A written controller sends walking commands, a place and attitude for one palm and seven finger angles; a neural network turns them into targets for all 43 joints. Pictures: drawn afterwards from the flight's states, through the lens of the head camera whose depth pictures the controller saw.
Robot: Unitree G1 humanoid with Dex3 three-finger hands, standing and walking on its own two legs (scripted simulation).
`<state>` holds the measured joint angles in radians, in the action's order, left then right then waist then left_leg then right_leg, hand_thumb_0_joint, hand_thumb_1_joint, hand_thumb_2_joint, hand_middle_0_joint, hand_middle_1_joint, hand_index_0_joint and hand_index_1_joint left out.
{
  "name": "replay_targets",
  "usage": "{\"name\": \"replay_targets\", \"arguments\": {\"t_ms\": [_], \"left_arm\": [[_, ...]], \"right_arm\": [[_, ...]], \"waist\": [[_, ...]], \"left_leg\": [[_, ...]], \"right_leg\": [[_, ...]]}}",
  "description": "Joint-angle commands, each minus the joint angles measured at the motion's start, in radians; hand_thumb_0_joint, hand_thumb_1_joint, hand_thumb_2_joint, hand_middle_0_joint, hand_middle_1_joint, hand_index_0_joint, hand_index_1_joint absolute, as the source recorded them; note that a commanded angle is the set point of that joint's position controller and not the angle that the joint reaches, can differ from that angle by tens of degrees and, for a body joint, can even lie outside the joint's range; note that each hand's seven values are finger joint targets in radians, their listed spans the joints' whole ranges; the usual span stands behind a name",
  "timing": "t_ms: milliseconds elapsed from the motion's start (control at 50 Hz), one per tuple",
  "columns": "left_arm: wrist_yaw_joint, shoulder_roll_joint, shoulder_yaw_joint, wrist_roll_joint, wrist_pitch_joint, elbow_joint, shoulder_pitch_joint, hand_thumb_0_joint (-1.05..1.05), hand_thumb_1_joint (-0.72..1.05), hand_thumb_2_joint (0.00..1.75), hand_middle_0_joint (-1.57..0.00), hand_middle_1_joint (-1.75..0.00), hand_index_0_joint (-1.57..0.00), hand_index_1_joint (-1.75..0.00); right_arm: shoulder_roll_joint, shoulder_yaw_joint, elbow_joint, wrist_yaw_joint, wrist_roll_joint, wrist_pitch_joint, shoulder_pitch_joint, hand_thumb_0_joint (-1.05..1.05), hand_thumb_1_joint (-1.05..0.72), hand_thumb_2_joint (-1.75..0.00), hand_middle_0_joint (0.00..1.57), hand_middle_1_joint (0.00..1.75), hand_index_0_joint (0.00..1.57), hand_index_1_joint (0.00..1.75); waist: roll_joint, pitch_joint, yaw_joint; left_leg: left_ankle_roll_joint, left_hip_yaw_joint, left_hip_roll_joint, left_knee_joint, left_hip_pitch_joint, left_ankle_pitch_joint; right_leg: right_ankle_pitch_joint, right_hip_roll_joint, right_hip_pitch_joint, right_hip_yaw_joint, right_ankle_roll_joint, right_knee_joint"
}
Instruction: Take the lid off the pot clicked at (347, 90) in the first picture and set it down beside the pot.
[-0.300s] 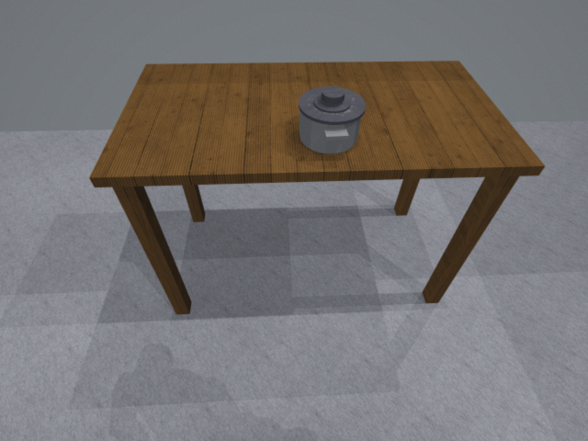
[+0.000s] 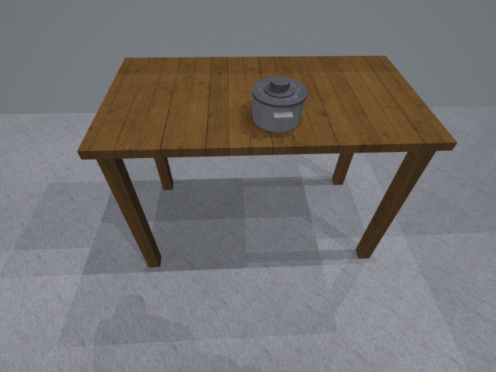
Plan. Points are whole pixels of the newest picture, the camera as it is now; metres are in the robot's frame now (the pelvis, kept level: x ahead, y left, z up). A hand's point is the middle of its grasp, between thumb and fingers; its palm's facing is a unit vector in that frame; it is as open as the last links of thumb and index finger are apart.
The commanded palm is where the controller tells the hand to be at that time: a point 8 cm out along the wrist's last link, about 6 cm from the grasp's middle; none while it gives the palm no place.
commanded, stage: look at it before walking up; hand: left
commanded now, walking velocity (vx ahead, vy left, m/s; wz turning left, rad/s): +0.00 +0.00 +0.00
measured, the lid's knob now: (280, 83) +0.84 -0.04 +0.05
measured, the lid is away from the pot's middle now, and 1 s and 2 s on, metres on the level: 0.00 0.00 0.00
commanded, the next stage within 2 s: walk to a spot facing it in 0.34 s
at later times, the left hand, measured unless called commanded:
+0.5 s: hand out of the picture +0.01 +0.18 -0.18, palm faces +0.02 -0.98 -0.22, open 7.4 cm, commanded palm none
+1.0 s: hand out of the picture +0.05 +0.15 -0.16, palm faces -0.14 -0.95 -0.28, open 7.4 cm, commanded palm none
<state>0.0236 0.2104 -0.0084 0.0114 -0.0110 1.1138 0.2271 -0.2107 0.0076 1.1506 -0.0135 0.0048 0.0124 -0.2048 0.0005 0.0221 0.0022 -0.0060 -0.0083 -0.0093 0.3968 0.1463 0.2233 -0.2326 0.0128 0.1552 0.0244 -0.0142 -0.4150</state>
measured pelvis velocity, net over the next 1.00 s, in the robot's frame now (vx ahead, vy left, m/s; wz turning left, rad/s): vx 0.00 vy -0.04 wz -0.26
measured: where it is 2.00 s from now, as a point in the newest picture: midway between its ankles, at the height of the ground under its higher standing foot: outside the picture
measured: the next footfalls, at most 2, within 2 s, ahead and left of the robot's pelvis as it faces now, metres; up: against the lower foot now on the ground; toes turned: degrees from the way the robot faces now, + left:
left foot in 1.40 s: +0.11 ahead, +0.08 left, +0.00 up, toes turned -34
right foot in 1.90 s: -0.05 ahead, -0.10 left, +0.00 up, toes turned -54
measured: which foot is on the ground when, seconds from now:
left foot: down 0.00-0.82, up 0.84-1.00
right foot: down 0.00-1.00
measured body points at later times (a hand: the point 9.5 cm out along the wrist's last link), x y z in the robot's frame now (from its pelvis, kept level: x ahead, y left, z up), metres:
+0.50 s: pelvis +0.00 +0.00 +0.00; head +0.01 +0.00 +0.45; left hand +0.01 +0.23 -0.16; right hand +0.01 -0.24 -0.16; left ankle +0.00 +0.12 -0.74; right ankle +0.00 -0.13 -0.74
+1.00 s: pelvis +0.00 -0.04 +0.00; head +0.04 -0.08 +0.44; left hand +0.06 +0.20 -0.14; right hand +0.03 -0.30 -0.17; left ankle +0.00 +0.12 -0.67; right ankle -0.02 -0.11 -0.74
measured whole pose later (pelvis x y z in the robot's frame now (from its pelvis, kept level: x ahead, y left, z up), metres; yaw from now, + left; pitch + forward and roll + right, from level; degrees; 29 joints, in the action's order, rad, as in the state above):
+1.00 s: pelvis +0.00 -0.04 +0.00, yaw -15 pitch +1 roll +2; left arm 0.02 0.16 0.06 0.01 0.01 0.97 0.32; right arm -0.22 -0.06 0.97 -0.02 0.01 -0.04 -0.13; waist -0.02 0.08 -0.04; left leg 0.05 -0.02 0.04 1.06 0.46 0.41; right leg -0.25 -0.07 0.27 0.07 0.09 -0.51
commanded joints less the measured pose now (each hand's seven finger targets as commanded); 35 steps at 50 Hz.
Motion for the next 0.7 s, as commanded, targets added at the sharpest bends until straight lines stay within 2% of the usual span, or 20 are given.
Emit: {"name": "replay_targets", "arguments": {"t_ms": [0,120,160,300,420,500,540,600,640,680], "left_arm": [[0.011,0.137,0.030,0.004,-0.010,-0.039,0.044,0.00,0.90,0.90,-0.20,-0.30,-0.20,-0.30],[0.012,0.130,0.031,0.002,-0.015,-0.035,0.056,0.00,0.90,0.90,-0.20,-0.30,-0.20,-0.30],[0.012,0.127,0.033,0.002,-0.016,-0.034,0.061,0.00,0.90,0.90,-0.20,-0.30,-0.20,-0.30],[0.013,0.112,0.031,0.003,-0.014,-0.029,0.077,0.00,0.90,0.90,-0.20,-0.30,-0.20,-0.30],[0.013,0.106,0.031,0.002,-0.014,-0.025,0.087,0.00,0.90,0.90,-0.20,-0.30,-0.20,-0.30],[0.010,0.092,0.044,0.001,0.005,-0.040,0.092,0.00,0.90,0.90,-0.20,-0.30,-0.20,-0.30],[0.005,0.102,0.058,0.002,0.016,-0.063,0.084,0.00,0.90,0.90,-0.20,-0.30,-0.20,-0.30],[-0.004,0.098,0.073,0.005,0.031,-0.103,0.082,0.00,0.90,0.90,-0.20,-0.30,-0.20,-0.30],[-0.011,0.084,0.081,0.007,0.035,-0.121,0.090,0.00,0.90,0.90,-0.20,-0.30,-0.20,-0.30],[-0.017,0.073,0.087,0.008,0.040,-0.136,0.104,0.00,0.90,0.90,-0.20,-0.30,-0.20,-0.30]], "right_arm": [[-0.132,-0.028,-0.031,-0.013,0.002,0.018,-0.032,0.00,-0.90,-0.90,0.20,0.30,0.20,0.30],[-0.121,-0.029,-0.028,-0.015,0.001,0.020,-0.042,0.00,-0.90,-0.90,0.20,0.30,0.20,0.30],[-0.122,-0.029,-0.026,-0.016,0.002,0.022,-0.045,0.00,-0.90,-0.90,0.20,0.30,0.20,0.30],[-0.106,-0.030,-0.020,-0.018,0.001,0.019,-0.056,0.00,-0.90,-0.90,0.20,0.30,0.20,0.30],[-0.100,-0.030,-0.020,-0.019,0.002,0.019,-0.065,0.00,-0.90,-0.90,0.20,0.30,0.20,0.30],[-0.081,-0.040,-0.031,-0.025,0.005,0.010,-0.087,0.00,-0.90,-0.90,0.20,0.30,0.20,0.30],[-0.097,-0.051,-0.057,-0.028,0.007,0.002,-0.087,0.00,-0.90,-0.90,0.20,0.30,0.20,0.30],[-0.127,-0.071,-0.101,-0.029,0.010,-0.006,-0.072,0.00,-0.90,-0.90,0.20,0.30,0.20,0.30],[-0.148,-0.085,-0.133,-0.029,0.012,-0.007,-0.055,0.00,-0.90,-0.90,0.20,0.30,0.20,0.30],[-0.158,-0.095,-0.159,-0.027,0.012,-0.006,-0.034,0.00,-0.90,-0.90,0.20,0.30,0.20,0.30]], "waist": [[0.005,0.037,0.000],[0.011,0.013,0.001],[-0.007,0.005,0.001],[0.005,0.040,0.000],[-0.005,0.031,0.000],[-0.005,0.046,0.003],[-0.021,0.043,0.005],[-0.075,0.059,0.000],[-0.124,0.055,-0.009],[-0.165,0.031,-0.017]], "left_leg": [[-0.017,0.091,0.102,-0.074,0.025,-0.065],[-0.016,0.088,0.102,-0.058,0.008,-0.112],[-0.016,0.087,0.103,-0.058,0.005,-0.123],[-0.015,0.086,0.102,-0.056,0.020,-0.106],[-0.016,0.086,0.102,-0.056,0.013,-0.110],[-0.009,0.052,0.117,-0.012,0.000,-0.098],[-0.013,0.044,0.137,0.001,0.003,-0.072],[-0.036,0.082,0.189,-0.034,0.027,0.050],[-0.070,0.120,0.248,-0.072,0.041,0.087],[-0.114,0.128,0.316,-0.094,0.067,0.045]], "right_leg": [[0.063,0.082,0.058,0.066,0.023,0.078],[0.110,0.083,0.048,0.070,0.027,0.071],[0.124,0.083,0.041,0.071,0.028,0.069],[0.101,0.081,0.059,0.068,0.028,0.074],[0.100,0.080,0.060,0.067,0.028,0.074],[0.147,0.066,0.117,0.102,0.039,0.024],[0.150,0.053,0.151,0.113,0.044,-0.021],[0.065,0.009,0.217,0.099,0.041,-0.105],[0.003,-0.020,0.241,0.063,0.032,-0.197],[-0.122,-0.023,0.226,0.016,0.020,-0.346]]}}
